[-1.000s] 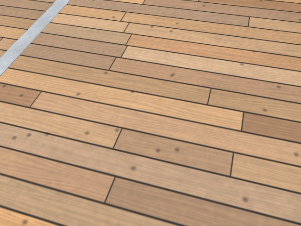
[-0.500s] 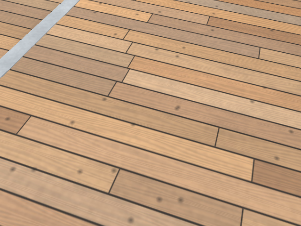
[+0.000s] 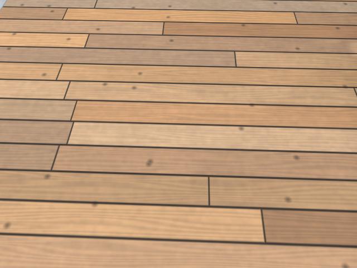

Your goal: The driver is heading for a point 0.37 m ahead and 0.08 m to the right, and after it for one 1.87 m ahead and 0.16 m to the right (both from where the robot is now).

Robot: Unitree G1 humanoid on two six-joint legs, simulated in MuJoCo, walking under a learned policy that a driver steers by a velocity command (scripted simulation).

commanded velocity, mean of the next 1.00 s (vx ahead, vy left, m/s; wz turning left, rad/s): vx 0.26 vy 0.00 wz -0.50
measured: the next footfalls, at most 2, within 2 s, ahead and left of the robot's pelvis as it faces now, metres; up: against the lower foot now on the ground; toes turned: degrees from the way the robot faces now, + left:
left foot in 0.38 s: +0.40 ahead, +0.11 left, +0.00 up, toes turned -14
right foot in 0.84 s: +0.33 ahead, -0.11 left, +0.00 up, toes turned -32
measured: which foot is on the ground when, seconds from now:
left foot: up 0.00-0.36, down 0.38-0.84, up 0.86-1.00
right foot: down 0.00-0.38, up 0.40-0.82, down 0.84-1.00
